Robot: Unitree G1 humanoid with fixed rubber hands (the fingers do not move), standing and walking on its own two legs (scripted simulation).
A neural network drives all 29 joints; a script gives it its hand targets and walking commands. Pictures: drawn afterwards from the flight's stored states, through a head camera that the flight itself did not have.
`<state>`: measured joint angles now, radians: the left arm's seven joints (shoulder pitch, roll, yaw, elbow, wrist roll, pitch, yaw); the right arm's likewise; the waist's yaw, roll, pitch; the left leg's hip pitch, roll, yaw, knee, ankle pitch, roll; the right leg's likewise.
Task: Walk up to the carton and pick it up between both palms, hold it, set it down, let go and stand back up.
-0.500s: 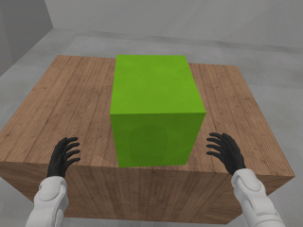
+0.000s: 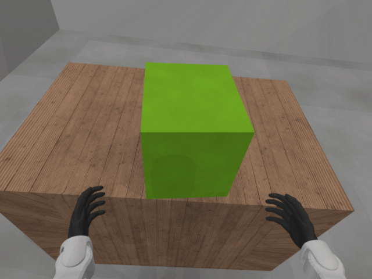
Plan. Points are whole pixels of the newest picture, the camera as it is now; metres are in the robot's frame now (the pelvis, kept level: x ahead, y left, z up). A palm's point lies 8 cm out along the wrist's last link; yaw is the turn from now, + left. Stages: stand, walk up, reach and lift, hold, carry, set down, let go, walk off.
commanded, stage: set down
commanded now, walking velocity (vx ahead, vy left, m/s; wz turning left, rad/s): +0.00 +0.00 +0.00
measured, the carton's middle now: (187, 131) +0.50 +0.01 +0.03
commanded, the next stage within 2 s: let go in 1.08 s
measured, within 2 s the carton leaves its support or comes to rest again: neither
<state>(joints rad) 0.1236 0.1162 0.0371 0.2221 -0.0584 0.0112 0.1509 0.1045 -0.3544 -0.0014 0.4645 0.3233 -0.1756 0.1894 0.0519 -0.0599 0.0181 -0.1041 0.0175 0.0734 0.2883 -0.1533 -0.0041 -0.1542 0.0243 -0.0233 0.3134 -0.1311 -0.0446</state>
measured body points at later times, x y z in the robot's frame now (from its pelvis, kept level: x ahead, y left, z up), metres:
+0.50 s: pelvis +0.04 +0.00 +0.00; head +0.03 +0.03 +0.45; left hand +0.21 +0.23 -0.05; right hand +0.23 -0.23 -0.04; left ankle +0.00 +0.12 -0.75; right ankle +0.03 -0.09 -0.75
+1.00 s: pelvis +0.02 +0.01 +0.00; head +0.02 +0.02 +0.45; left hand +0.18 +0.24 -0.09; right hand +0.20 -0.22 -0.08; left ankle +0.00 +0.12 -0.75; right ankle +0.03 -0.09 -0.75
